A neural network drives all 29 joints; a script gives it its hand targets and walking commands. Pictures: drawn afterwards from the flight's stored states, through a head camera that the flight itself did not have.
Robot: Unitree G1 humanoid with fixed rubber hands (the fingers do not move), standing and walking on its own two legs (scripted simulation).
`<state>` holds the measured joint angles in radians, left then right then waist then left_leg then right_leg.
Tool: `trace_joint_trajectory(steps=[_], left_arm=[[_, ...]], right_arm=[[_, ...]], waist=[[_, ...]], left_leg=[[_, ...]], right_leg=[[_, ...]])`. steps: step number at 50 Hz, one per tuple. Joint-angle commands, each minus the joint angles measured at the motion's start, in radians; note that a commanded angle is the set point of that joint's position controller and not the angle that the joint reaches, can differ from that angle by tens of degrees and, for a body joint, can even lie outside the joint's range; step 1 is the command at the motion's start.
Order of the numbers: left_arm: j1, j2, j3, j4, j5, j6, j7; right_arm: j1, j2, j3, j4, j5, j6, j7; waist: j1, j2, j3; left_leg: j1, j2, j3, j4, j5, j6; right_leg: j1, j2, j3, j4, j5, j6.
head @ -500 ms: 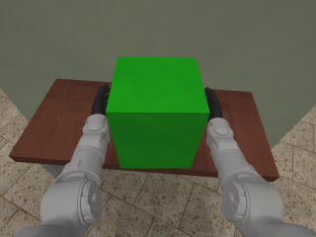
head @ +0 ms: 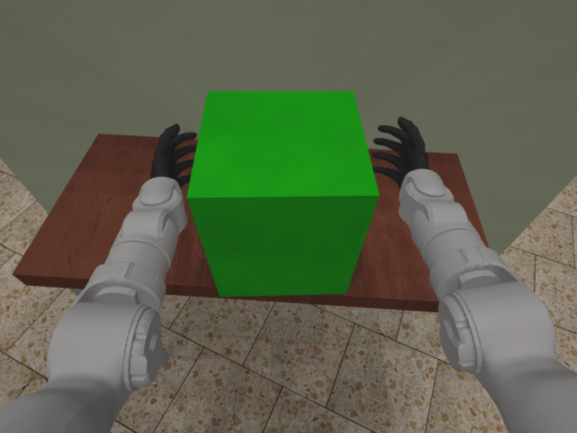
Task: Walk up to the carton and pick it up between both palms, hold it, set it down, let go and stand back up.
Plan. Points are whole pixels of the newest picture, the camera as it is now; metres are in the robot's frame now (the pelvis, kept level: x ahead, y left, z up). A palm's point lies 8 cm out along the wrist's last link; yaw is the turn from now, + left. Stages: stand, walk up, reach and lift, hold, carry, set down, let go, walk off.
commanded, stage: set down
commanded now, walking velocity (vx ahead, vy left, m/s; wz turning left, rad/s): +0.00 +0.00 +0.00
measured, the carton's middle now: (282, 200) +0.45 +0.06 +0.05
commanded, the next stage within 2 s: none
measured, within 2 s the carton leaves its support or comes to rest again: neither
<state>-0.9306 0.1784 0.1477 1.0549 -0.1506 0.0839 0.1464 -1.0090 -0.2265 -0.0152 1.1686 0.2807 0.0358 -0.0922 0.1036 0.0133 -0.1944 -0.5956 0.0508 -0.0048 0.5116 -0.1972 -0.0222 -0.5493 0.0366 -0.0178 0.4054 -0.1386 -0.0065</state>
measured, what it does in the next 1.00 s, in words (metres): stands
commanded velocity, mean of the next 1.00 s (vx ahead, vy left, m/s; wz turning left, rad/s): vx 0.00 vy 0.00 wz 0.00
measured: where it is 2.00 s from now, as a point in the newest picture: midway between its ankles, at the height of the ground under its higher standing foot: outside the picture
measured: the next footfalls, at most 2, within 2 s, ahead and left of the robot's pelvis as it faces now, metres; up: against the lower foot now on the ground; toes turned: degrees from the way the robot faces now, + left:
none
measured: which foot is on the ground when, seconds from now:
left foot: down 0.00-1.00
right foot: down 0.00-1.00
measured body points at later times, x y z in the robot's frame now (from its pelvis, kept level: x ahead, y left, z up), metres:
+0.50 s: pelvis -0.02 -0.01 +0.00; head +0.01 +0.00 +0.45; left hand +0.43 +0.24 +0.18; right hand +0.47 -0.16 +0.19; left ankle +0.01 +0.12 -0.73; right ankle +0.02 -0.12 -0.73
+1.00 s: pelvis +0.00 -0.01 +0.01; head +0.04 -0.01 +0.46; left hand +0.42 +0.25 +0.15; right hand +0.46 -0.17 +0.14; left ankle +0.01 +0.12 -0.73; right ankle +0.02 -0.12 -0.73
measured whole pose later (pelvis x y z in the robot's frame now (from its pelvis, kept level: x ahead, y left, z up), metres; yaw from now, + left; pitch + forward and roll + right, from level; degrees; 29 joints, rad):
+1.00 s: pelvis +0.00 -0.01 +0.01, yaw +2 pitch +10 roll -1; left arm -0.80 0.34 0.13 0.63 -0.25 0.45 0.06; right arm -0.80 -0.34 0.04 0.69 0.39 0.30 -0.12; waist 0.06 0.01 -0.10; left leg -0.41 0.03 -0.02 0.41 -0.16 -0.03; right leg -0.39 0.02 -0.04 0.37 -0.15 -0.02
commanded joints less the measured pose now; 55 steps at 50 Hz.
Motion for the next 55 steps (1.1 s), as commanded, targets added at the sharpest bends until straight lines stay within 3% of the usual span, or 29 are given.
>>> trace_joint_trajectory(steps=[1, 6, 7, 11, 17, 21, 26, 36, 46, 55], left_arm=[[-0.657, 0.31, -0.02, -0.385, -0.078, 0.005, 0.005], [-0.706, 0.364, -0.093, -0.334, -0.179, 0.06, -0.002], [-0.699, 0.357, -0.109, -0.263, -0.192, 0.068, -0.007], [-0.731, 0.379, -0.174, -0.165, -0.258, 0.089, -0.022], [-0.774, 0.386, -0.217, -0.067, -0.273, 0.094, -0.043], [-0.767, 0.39, -0.199, -0.073, -0.244, 0.089, -0.05], [-0.747, 0.42, -0.127, -0.184, -0.198, 0.1, -0.051], [-0.621, 0.434, -0.006, -0.505, -0.132, 0.203, -0.066], [-0.396, 0.388, 0.028, -0.694, -0.098, 0.309, -0.093], [-0.259, 0.376, 0.066, -0.785, -0.078, 0.335, -0.094]], right_arm=[[-0.68, -0.275, -0.024, -0.395, 0.02, -0.009, -0.006], [-0.717, -0.285, -0.001, -0.389, 0.061, 0.083, -0.002], [-0.703, -0.267, 0.013, -0.344, 0.071, 0.104, 0.002], [-0.718, -0.274, 0.05, -0.299, 0.124, 0.161, 0.019], [-0.715, -0.277, 0.051, -0.232, 0.145, 0.192, 0.031], [-0.686, -0.284, 0.04, -0.226, 0.138, 0.181, 0.026], [-0.665, -0.292, 0.018, -0.322, 0.118, 0.165, 0.005], [-0.562, -0.304, -0.028, -0.579, 0.084, 0.171, -0.046], [-0.35, -0.297, -0.007, -0.732, 0.102, 0.2, -0.027], [-0.224, -0.287, 0.011, -0.836, 0.115, 0.207, -0.003]], waist=[[-0.021, -0.019, -0.949], [-0.03, -0.047, -0.887], [-0.032, -0.055, -0.82], [-0.027, -0.055, -0.718], [-0.03, -0.008, -0.607], [-0.031, 0.022, -0.599], [-0.023, 0.018, -0.665], [-0.051, 0.0, -0.778], [-0.057, 0.004, -0.663], [-0.021, -0.01, -0.543]], left_leg=[[0.367, -0.061, 0.066, 0.052, 0.548, -0.064], [0.296, -0.063, 0.054, 0.015, 0.359, -0.036], [0.271, -0.062, 0.05, 0.005, 0.301, -0.029], [0.243, -0.06, 0.032, -0.026, 0.2, -0.017], [0.222, -0.061, 0.023, -0.063, 0.126, -0.019], [0.243, -0.063, 0.028, -0.067, 0.175, -0.029], [0.256, -0.074, 0.046, -0.065, 0.258, -0.037], [0.3, -0.082, 0.06, -0.069, 0.423, -0.053], [0.39, -0.076, 0.046, -0.086, 0.497, -0.051], [0.399, -0.079, 0.052, -0.116, 0.443, -0.032]], right_leg=[[0.395, 0.036, -0.009, 0.056, 0.435, 0.038], [0.369, 0.026, -0.003, 0.042, 0.266, 0.028], [0.352, 0.021, -0.002, 0.036, 0.202, 0.023], [0.315, 0.012, -0.002, 0.019, 0.072, 0.008], [0.318, -0.001, -0.002, 0.014, 0.003, -0.003], [0.353, 0.002, -0.004, 0.016, 0.048, -0.002], [0.445, 0.007, 0.0, 0.026, 0.159, 0.02], [0.61, 0.017, 0.011, 0.047, 0.422, 0.059], [0.607, 0.019, 0.013, 0.021, 0.431, 0.052], [0.607, 0.014, 0.024, 0.005, 0.368, 0.044]])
